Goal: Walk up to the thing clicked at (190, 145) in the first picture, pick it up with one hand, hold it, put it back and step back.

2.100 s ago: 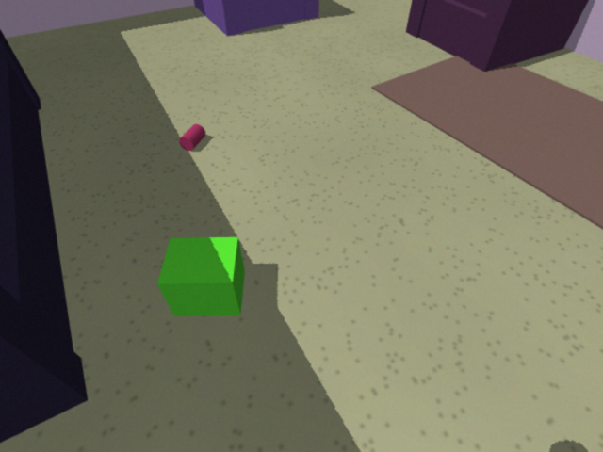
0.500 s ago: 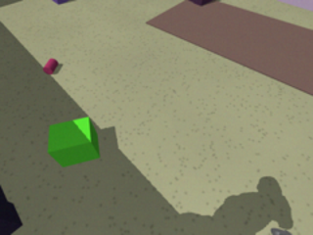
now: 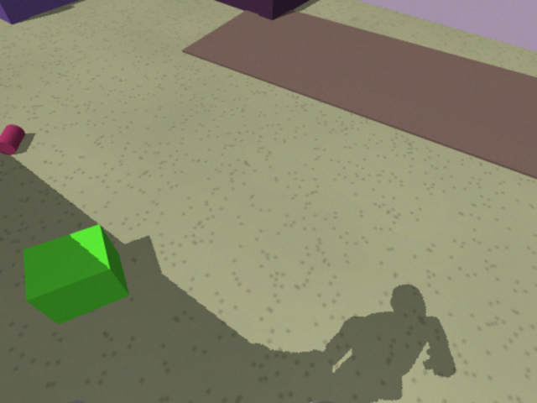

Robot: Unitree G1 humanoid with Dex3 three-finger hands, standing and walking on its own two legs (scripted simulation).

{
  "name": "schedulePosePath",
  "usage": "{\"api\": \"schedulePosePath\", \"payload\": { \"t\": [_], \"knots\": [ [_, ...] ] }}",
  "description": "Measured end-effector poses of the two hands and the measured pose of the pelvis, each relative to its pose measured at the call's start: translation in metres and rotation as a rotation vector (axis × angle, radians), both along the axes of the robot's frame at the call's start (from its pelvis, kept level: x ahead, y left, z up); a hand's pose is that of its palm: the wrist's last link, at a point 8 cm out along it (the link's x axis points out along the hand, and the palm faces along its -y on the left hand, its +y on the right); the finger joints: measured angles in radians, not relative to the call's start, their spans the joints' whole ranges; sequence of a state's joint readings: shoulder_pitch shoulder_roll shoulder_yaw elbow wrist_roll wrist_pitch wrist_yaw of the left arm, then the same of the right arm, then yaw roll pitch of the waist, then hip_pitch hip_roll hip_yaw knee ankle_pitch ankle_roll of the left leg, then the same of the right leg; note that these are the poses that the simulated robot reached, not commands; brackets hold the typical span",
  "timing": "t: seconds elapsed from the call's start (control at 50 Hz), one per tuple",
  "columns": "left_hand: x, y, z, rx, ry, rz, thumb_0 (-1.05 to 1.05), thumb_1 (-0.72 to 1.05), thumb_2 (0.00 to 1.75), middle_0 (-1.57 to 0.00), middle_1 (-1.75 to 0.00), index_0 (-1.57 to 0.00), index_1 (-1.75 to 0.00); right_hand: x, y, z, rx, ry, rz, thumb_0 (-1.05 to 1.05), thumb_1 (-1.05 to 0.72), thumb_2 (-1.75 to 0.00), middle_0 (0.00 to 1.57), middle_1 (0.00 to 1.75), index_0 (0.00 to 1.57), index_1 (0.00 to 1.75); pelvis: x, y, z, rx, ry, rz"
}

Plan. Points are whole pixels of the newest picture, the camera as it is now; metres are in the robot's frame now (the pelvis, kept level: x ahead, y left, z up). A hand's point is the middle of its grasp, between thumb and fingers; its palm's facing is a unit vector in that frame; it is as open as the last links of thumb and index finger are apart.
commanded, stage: walk up
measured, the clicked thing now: (10, 139) +1.43 +1.31 -0.71
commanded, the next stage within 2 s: stand in 0.70 s
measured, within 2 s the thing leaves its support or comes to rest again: neither
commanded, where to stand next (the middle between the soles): +0.08 +0.00 m, yaw -4 degrees
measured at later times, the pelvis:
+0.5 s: pelvis +0.00 +0.00 +0.01, yaw -5 degrees
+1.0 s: pelvis +0.00 +0.01 +0.02, yaw -4 degrees
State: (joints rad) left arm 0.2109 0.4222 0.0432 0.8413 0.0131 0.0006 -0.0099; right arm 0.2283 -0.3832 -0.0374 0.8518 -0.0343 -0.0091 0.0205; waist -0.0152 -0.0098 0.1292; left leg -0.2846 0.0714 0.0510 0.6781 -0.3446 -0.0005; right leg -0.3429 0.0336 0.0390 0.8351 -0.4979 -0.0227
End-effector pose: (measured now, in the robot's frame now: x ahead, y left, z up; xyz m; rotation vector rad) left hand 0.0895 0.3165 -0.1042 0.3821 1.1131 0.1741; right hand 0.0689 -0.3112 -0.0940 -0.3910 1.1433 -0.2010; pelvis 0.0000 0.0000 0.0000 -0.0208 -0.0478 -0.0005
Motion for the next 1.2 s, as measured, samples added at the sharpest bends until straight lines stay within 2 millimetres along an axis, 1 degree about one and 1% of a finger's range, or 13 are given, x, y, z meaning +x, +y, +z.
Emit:
{"api": "schedulePosePath", "payload": {
  "t": [0.08,0.14,0.22,0.28,0.4,0.54,0.72,0.82,0.94,1.2],
  "knots": [
    [0.004,-0.008,0.001,0.025,-0.007,-0.026,0.01,0.91,0.89,-0.20,-0.30,-0.21,-0.30,-0.004,-0.014,-0.009,0.002,-0.002,-0.029,0.00,-0.90,-0.90,0.21,0.30,0.21,0.30,-0.002,-0.007,-0.006,-0.019,-0.006,-0.017],
    [0.002,-0.015,0.003,0.024,-0.002,-0.043,0.01,0.90,0.89,-0.20,-0.30,-0.21,-0.30,-0.005,-0.016,-0.013,0.013,0.000,-0.058,0.00,-0.90,-0.90,0.20,0.30,0.20,0.30,-0.002,-0.009,-0.004,-0.004,-0.007,-0.035],
    [0.002,-0.019,0.003,0.009,0.006,-0.055,0.01,0.90,0.89,-0.20,-0.30,-0.21,-0.30,-0.006,-0.011,-0.015,0.027,-0.019,-0.070,0.00,-0.90,-0.90,0.20,0.30,0.20,0.30,-0.002,-0.003,-0.003,0.009,-0.006,-0.047],
    [0.006,-0.020,0.000,-0.011,0.006,-0.044,0.01,0.90,0.89,-0.20,-0.30,-0.21,-0.30,-0.012,-0.002,-0.015,0.037,-0.018,-0.072,0.00,-0.90,-0.90,0.20,0.30,0.20,0.30,-0.003,0.000,-0.002,0.029,-0.012,-0.058],
    [0.011,-0.024,0.001,-0.035,0.010,-0.044,0.01,0.90,0.89,-0.20,-0.30,-0.21,-0.30,-0.019,0.009,-0.012,0.071,0.014,-0.083,0.00,-0.90,-0.90,0.20,0.30,0.20,0.30,0.000,-0.001,0.006,0.019,-0.012,-0.072],
    [0.016,-0.024,0.005,-0.038,0.044,-0.048,0.01,0.90,0.89,-0.20,-0.30,-0.21,-0.30,-0.017,0.011,-0.009,0.080,0.021,-0.108,0.00,-0.90,-0.90,0.20,0.30,0.20,0.30,0.003,0.003,0.013,0.024,-0.008,-0.085],
    [0.027,-0.021,0.010,-0.034,0.052,-0.050,0.01,0.90,0.89,-0.20,-0.30,-0.21,-0.30,-0.012,0.011,-0.004,0.071,0.021,-0.134,0.00,-0.90,-0.90,0.20,0.30,0.20,0.30,0.005,0.007,0.019,0.025,-0.010,-0.094],
    [0.030,-0.020,0.013,-0.036,0.050,-0.048,0.01,0.90,0.89,-0.20,-0.30,-0.21,-0.30,-0.011,0.013,-0.001,0.069,0.030,-0.136,0.00,-0.90,-0.90,0.20,0.30,0.20,0.30,0.005,0.009,0.022,0.024,-0.011,-0.079],
    [0.024,-0.017,0.014,-0.036,0.056,-0.032,0.01,0.90,0.89,-0.20,-0.30,-0.21,-0.30,-0.012,0.016,-0.001,0.072,0.044,-0.128,0.00,-0.90,-0.90,0.20,0.30,0.20,0.30,0.002,0.010,0.024,0.024,-0.008,-0.069],
    [-0.007,-0.011,0.011,-0.031,0.115,0.011,0.01,0.90,0.89,-0.20,-0.30,-0.21,-0.30,-0.018,0.020,-0.003,0.080,0.079,-0.117,0.00,-0.90,-0.90,0.20,0.30,0.20,0.30,-0.001,0.010,0.025,0.023,-0.002,-0.052]
  ]
}}
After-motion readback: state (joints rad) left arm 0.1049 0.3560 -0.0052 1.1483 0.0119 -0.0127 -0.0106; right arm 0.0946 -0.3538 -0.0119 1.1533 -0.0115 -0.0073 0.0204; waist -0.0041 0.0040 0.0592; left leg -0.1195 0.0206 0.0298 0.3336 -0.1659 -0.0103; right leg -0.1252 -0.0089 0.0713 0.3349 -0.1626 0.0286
